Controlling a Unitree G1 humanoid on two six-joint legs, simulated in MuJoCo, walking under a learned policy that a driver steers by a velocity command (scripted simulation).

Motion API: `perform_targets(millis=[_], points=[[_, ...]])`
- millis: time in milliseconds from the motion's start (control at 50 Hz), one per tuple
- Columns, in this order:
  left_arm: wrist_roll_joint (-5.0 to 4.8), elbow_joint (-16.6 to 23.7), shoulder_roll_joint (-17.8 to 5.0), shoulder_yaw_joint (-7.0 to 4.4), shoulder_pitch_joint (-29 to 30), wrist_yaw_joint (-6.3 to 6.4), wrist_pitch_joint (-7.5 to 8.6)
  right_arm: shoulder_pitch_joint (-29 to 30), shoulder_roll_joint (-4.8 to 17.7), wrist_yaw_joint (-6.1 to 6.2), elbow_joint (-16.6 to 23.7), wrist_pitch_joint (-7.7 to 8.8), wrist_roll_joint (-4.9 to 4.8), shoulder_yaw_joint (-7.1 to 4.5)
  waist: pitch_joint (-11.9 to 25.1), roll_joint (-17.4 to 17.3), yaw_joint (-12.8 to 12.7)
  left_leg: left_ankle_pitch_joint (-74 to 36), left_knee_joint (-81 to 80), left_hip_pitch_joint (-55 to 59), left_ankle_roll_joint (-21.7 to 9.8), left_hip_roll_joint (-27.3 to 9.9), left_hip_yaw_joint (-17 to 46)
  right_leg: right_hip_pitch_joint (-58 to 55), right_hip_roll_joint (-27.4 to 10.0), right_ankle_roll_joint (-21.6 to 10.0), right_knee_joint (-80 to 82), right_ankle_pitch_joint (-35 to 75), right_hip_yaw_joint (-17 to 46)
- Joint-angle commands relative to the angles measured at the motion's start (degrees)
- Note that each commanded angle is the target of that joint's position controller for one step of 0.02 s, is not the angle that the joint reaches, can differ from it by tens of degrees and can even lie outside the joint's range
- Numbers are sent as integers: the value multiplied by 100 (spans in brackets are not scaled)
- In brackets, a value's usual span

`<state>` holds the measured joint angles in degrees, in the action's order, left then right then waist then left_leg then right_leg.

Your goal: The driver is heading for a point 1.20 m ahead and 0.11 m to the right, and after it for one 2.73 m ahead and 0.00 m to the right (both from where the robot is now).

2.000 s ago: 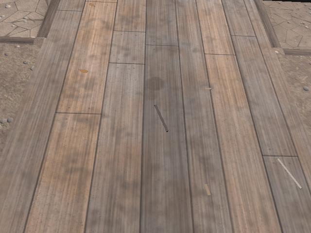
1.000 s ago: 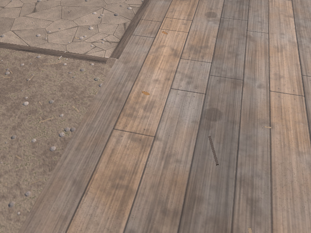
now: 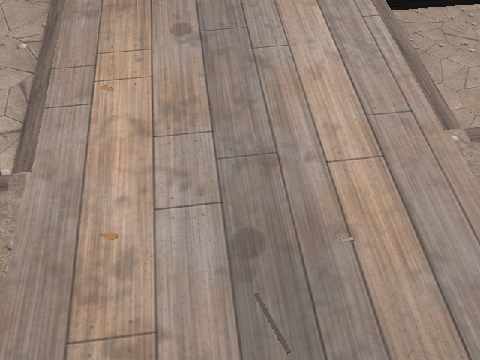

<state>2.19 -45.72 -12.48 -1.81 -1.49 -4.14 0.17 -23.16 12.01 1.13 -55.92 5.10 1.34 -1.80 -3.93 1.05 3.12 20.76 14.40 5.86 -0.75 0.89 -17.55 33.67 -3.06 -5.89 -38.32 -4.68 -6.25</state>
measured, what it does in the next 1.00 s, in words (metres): walks ahead, turning right: right foot, then left foot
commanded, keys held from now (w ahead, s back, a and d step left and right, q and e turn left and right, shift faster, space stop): w+e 0.50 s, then w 0.38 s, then w+q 0.12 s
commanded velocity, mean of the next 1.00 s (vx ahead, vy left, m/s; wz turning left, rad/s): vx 0.50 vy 0.00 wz -0.40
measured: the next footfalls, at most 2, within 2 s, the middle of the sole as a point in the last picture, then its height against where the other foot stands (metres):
right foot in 0.06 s outside the picture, level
left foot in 0.62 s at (239, 324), level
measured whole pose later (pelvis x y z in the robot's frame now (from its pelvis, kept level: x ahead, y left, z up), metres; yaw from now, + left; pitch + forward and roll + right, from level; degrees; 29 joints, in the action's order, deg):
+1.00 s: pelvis +0.54 -0.09 +0.01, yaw -23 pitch +1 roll +1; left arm 2.2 -44.5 -13.8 -0.8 -4.0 -2.6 2.0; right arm -26.0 12.5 -0.9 -53.8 4.7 0.5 -1.9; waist -1.8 2.5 4.2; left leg 13.7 13.6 -1.3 -2.9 3.6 -2.2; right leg 33.5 -3.8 -0.4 -39.6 -5.9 0.0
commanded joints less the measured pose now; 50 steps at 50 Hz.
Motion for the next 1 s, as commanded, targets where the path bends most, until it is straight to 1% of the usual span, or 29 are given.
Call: perform_targets(millis=[20,40,60,80,100,120,140,160,180,200,240,300,360,460,500,560,580,600,620,640,660,680,700,740,780,820,900,940,1000], points=[[23,332,-433,-122,-65,49,60,-162,1085,84,160,-68,14,-231,156,-665,-334,-6232,894,161,-574,-1673,262,-594,536,-339,236,-808,-386],[17,196,-539,-187,-561,79,85,-143,1175,83,171,-132,19,-258,449,-688,-539,-6552,1711,154,-576,-1679,234,-1131,749,-487,381,-1043,-400],[48,-56,-690,-289,-1373,138,140,-85,1218,66,222,-184,-5,-271,896,-551,-895,-6010,2912,-274,-481,-1628,163,-2192,905,-662,832,-895,-297],[115,-272,-1169,-472,-2231,236,160,-48,1090,41,394,-180,-4,-241,1453,-62,-1248,-4121,4612,-1513,-289,-1471,158,-3631,92,-965,1138,-1449,915],[8,-109,-1792,-634,-1939,290,84,-1,554,-91,883,-108,-95,-169,1850,1451,-817,885,6867,-4267,129,-84,522,-5303,-1553,-1858,1763,-1510,4254],[-91,-70,-1738,-621,-2131,319,9,699,1027,-113,1065,-20,-44,-238,1809,326,-1089,677,7116,-4946,86,-138,1749,-5230,-1646,-1880,2201,-829,4572],[-124,-142,-1511,-563,-1868,378,16,970,864,-137,1163,61,-107,-188,1117,64,-912,107,6792,-5117,20,-462,1907,-4645,-1551,-1729,2221,-296,3686],[-154,-174,-1183,-488,-1630,389,62,803,835,-116,1071,104,-111,-174,588,-324,-604,-190,6121,-4750,11,-672,1889,-3774,-1297,-1463,2303,518,3131],[-173,-164,-1020,-437,-1412,411,123,817,812,-109,1071,39,-13,-184,401,-390,-382,-205,5688,-4416,50,-798,1953,-3267,-967,-1268,2347,951,2707],[-203,-111,-908,-393,-1247,418,174,588,757,-109,1013,-84,97,-170,434,-365,-211,-263,5507,-4040,120,-810,1943,-2920,-792,-1203,2453,1211,2423],[-233,-159,-942,-379,-1376,391,305,551,687,-142,1066,-269,169,-162,449,-173,-106,-201,5132,-3845,256,-789,1884,-2633,-615,-1240,2477,1764,2223],[-218,-221,-1101,-413,-1696,380,357,1181,661,-193,1306,-352,157,-150,283,-76,-255,-863,4401,-4175,388,-759,1747,-2508,-345,-1058,2647,1479,2093],[-221,-271,-1117,-417,-2071,373,339,1877,667,-211,1561,-363,126,-129,193,93,-512,-1522,3607,-4492,419,-670,1750,-2749,-260,-864,2642,1285,2198],[-171,-329,-1146,-414,-2579,427,314,2752,683,-256,1904,-300,73,-58,135,249,-850,-1931,2609,-4614,330,-394,1777,-3361,-312,-766,2327,1626,2454],[-132,-316,-1198,-421,-2650,465,303,2949,726,-264,2035,-248,42,-40,111,311,-885,-1835,2256,-4440,246,-276,1799,-3526,-398,-716,2135,1883,2612],[-115,-249,-1286,-422,-2326,514,339,2234,886,-231,1867,-166,28,-88,244,422,-490,-1516,1621,-3052,-39,-75,1745,-3297,-453,-399,1748,2629,2559],[-114,-259,-1313,-420,-2270,493,368,1627,1015,-178,1664,-126,32,-155,527,342,-243,-1340,1492,-2252,-159,94,1644,-3242,-328,-297,1129,3285,2450],[-139,-287,-1268,-396,-2239,451,404,849,1139,-115,1456,-56,65,-216,956,93,155,-1475,1186,-1197,-322,-45,1698,-2963,-12,-183,78,3176,2149],[-168,-141,-868,-280,-2356,417,446,-44,1503,-23,1406,-12,192,-292,1747,-452,426,-425,1102,70,-610,-1316,3082,-2181,301,-74,-1511,1477,1853],[-342,-152,-447,-217,-3341,403,416,-107,2042,-41,1287,-79,228,-437,2293,-1982,-84,-194,353,1190,-1457,-2651,5953,-518,1293,170,-3104,-2569,1335],[-117,-307,-941,-252,-2998,462,352,324,1489,-97,1345,-149,78,-367,1537,-851,-148,787,52,477,-1392,-2437,6175,99,817,89,-3525,-2266,1499],[-79,-209,-986,-273,-2377,413,344,796,1055,-123,1422,-140,19,-263,735,-306,-179,622,-42,-382,-1257,-2133,5144,68,610,99,-3376,-1691,1471],[-77,-122,-897,-245,-2052,375,352,987,841,-147,1379,-114,51,-201,452,-154,-230,-173,-117,-857,-1125,-1833,4398,-36,452,113,-3113,-1411,1414],[-4,-92,-790,-219,-1990,291,267,856,751,-140,1178,-40,24,-155,342,-604,-371,-1319,-231,-1293,-951,-1421,3466,-335,282,183,-2732,-1323,1311],[19,-101,-692,-189,-1980,252,205,596,765,-178,1003,71,-30,-156,404,-665,-418,-2125,-277,-1291,-1005,-1337,3120,-353,306,242,-2577,-1301,1218],[44,-3,-637,-156,-1665,215,180,422,841,-191,879,125,-70,-177,324,-646,-417,-2320,-449,-1219,-1092,-1345,2885,-13,196,317,-2315,-1085,1090],[44,352,-458,-15,-542,150,213,105,776,-195,668,76,-102,-154,75,-593,-218,-2486,-694,-1258,-1055,-1090,2422,238,-104,514,-1051,-296,602],[11,489,-338,64,-89,138,241,-115,854,-193,558,58,-111,-172,43,-595,-99,-2796,-603,-1329,-1011,-993,2324,-74,-28,580,-328,-14,430],[-40,569,-418,79,203,180,280,-355,1031,-176,450,9,-84,-215,88,-587,-21,-3218,-295,-1152,-987,-1108,2473,-458,145,584,251,33,351]])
